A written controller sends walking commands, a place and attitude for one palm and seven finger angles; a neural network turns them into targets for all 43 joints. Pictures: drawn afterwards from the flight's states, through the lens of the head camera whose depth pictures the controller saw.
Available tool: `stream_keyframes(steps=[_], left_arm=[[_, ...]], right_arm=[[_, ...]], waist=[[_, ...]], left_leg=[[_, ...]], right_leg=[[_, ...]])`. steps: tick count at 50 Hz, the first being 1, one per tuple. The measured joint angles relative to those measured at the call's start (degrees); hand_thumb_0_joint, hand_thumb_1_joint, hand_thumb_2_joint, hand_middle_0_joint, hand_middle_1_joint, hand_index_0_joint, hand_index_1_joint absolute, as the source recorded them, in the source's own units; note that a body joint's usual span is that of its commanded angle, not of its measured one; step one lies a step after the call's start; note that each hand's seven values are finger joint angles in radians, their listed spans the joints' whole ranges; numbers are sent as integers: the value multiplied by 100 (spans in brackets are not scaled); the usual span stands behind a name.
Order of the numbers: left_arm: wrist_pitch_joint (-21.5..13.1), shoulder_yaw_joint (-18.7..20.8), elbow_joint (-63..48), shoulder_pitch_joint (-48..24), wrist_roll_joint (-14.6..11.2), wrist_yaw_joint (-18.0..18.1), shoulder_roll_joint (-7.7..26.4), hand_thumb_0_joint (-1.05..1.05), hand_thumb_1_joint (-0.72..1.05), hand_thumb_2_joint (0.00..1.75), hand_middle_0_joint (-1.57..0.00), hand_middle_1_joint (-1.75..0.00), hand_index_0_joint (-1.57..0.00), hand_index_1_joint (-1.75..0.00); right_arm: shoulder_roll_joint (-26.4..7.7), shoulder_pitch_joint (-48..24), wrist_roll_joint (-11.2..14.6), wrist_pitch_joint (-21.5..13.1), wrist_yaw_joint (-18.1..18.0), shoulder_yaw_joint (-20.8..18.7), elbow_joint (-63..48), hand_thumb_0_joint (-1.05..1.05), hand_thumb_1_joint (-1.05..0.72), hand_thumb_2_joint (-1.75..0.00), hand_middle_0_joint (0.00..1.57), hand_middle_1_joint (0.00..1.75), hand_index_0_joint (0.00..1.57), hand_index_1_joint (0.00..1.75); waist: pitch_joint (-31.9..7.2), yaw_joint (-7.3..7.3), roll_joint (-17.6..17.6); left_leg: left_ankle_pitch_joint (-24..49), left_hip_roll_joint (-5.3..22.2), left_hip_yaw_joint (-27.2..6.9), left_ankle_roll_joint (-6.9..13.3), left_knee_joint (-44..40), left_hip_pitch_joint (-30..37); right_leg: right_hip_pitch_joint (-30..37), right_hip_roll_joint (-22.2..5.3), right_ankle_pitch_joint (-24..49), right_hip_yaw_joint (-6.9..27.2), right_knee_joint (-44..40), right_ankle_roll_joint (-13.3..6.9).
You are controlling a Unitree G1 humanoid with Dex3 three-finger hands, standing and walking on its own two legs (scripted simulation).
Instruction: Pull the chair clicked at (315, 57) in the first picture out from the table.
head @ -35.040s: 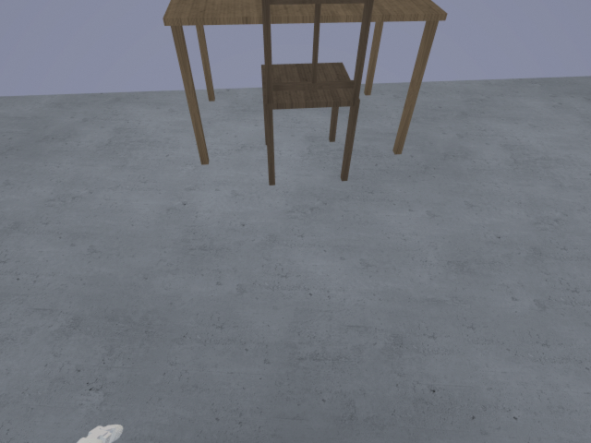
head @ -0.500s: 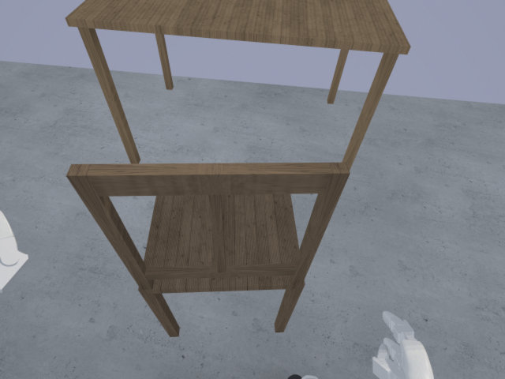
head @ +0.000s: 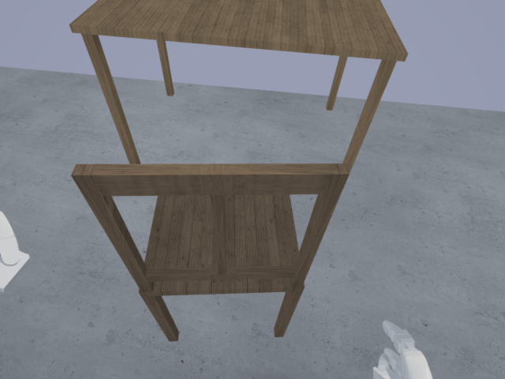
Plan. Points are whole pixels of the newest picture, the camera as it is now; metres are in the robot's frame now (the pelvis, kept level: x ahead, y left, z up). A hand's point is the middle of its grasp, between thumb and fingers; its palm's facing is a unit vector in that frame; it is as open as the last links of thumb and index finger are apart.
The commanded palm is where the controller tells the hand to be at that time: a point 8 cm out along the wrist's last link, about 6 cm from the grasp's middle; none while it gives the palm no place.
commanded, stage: step back with the hand held close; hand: left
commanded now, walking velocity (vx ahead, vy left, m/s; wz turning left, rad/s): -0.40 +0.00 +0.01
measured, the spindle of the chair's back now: (219, 238) +0.38 +0.09 -0.06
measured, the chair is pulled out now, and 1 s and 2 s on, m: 0.59 0.59 0.59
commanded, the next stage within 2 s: stop stepping back and stand still in 1.82 s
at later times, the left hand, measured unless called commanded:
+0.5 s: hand (25, 252) +0.21 +0.26 +0.18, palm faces +0.46 -0.76 -0.46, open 7.4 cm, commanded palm +0.14 +0.30 +0.19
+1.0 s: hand (22, 255) +0.20 +0.27 +0.18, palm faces +0.47 -0.77 -0.43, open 7.4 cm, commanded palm +0.14 +0.30 +0.19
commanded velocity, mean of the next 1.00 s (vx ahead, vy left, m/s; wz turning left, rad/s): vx -0.40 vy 0.00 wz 0.02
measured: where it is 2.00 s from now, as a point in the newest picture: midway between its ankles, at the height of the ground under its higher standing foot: outside the picture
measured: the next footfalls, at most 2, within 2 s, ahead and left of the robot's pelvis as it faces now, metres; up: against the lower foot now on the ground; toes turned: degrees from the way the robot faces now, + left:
none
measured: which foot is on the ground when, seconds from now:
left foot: down 0.00-1.00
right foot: down 0.00-1.00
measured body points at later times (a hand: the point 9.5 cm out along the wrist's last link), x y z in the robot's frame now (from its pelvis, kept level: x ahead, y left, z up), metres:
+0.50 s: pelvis +0.00 +0.00 +0.00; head +0.03 +0.01 +0.45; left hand +0.18 +0.30 +0.21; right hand +0.17 -0.24 -0.08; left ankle +0.01 +0.14 -0.72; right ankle +0.11 -0.15 -0.72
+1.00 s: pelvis +0.00 +0.01 +0.00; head +0.02 +0.02 +0.45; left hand +0.17 +0.30 +0.20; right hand +0.16 -0.24 -0.08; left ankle +0.01 +0.14 -0.72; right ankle +0.11 -0.15 -0.72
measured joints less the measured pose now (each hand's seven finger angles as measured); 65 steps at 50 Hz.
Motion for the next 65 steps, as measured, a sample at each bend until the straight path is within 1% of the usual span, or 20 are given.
stream_keyframes(steps=[4, 10, 18, 26, 30, 34, 39, 42, 49, 52, 57, 60, 65], left_arm=[[-33, -23, -55, -33, 15, 4, -16, 1, 89, 90, -21, -30, -22, -30], [-59, 80, 42, 16, 11, 0, 86, 1, 89, 90, -21, -30, -22, -30], [-2, -34, 20, 28, -1, -17, -22, 1, 89, 90, -21, -30, -22, -30], [-31, 81, -71, 108, -29, -13, 124, 1, 89, 90, -21, -30, -22, -30], [-51, 45, -64, 49, -39, -20, 57, 1, 89, 90, -21, -30, -22, -30], [-23, -49, -23, -6, -11, -20, -33, 1, 89, 90, -21, -30, -22, -30], [26, 6, 76, 71, 6, 0, 38, 1, 89, 90, -21, -30, -22, -30], [33, 59, 87, 92, -4, 8, 94, 1, 89, 90, -21, -30, -22, -30], [-3, -20, 7, 15, 2, 4, -14, 1, 89, 90, -21, -30, -22, -30], [-18, -33, -10, 8, 19, 7, -16, 1, 89, 90, -21, -30, -22, -30], [-38, 73, 1, 72, 2, 0, 100, 1, 89, 90, -21, -30, -22, -30], [-53, 89, -45, 75, -27, -12, 111, 1, 89, 90, -21, -30, -22, -30], [-83, -16, -94, 21, -22, -32, -4, 1, 89, 90, -21, -30, -22, -30]], right_arm=[[-7, -14, -12, -10, 11, 0, 39, 1, -91, -90, 20, 30, 20, 30], [13, -50, 2, 11, 11, -17, -2, 1, -91, -90, 20, 30, 20, 30], [-43, -118, -6, 31, 27, -38, 16, 1, -91, -90, 20, 30, 20, 30], [38, -136, 12, 36, -4, -44, -31, 1, -91, -90, 20, 30, 20, 30], [57, -136, 9, 27, 9, -39, -25, 1, -91, -90, 20, 30, 20, 30], [-9, -154, -5, 56, 24, -36, 8, 1, -91, -90, 20, 30, 20, 30], [-49, -129, 1, 104, 10, -32, -14, 1, -91, -90, 20, 30, 20, 30], [-29, -64, 15, 78, 3, -25, -48, 1, -91, -90, 20, 30, 20, 30], [-8, -2, -5, 17, 31, -8, 28, 1, -91, -90, 20, 30, 20, 30], [-10, -20, -17, 19, 31, 0, 43, 1, -91, -90, 20, 30, 20, 30], [59, -46, -6, 23, 27, -2, -1, 1, -91, -90, 20, 30, 20, 30], [101, -60, 0, 7, 29, 1, -13, 1, -91, -90, 20, 30, 20, 30], [64, -139, -16, 14, 50, -19, 11, 1, -91, -90, 20, 30, 20, 30]], waist=[[-16, -12, 4], [-9, -55, 38], [12, -15, 47], [71, -39, -8], [33, -17, 32], [-14, 3, 55], [-8, -19, 23], [19, -31, -6], [11, -9, -14], [14, -27, -32], [53, -79, -54], [68, -76, -45], [34, -33, 30]], left_leg=[[12, 4, 13, 4, -27, 1], [4, 4, 30, 0, -42, 36], [31, -5, 56, 13, -102, 26], [9, -10, 30, -5, -72, 85], [-38, 30, -3, -32, 9, 63], [-5, 15, 15, 19, -32, 17], [98, -24, 69, 29, -156, 36], [83, -37, 63, 32, -124, 41], [-4, -6, 39, 36, -14, 6], [16, -22, 51, 47, -53, 12], [-18, -26, 34, 41, -29, 57], [-73, -1, -2, 12, 36, 78], [-104, 37, -27, 0, 87, 23]], right_leg=[[11, 8, 34, 9, -60, 2], [16, 8, 10, 26, -31, 7], [11, 7, 55, 48, -117, 15], [42, -6, -11, 29, -7, 10], [33, 26, -65, -3, 63, -23], [16, 23, 19, 12, -49, -14], [35, -1, 131, 66, -205, 11], [31, -13, 101, 72, -147, 18], [31, 11, 58, 51, -103, 32], [43, 0, 87, 61, -158, 43], [64, -11, 23, 48, -71, 48], [73, 3, -66, 16, 41, 29], [49, 40, -76, -11, 38, 3]])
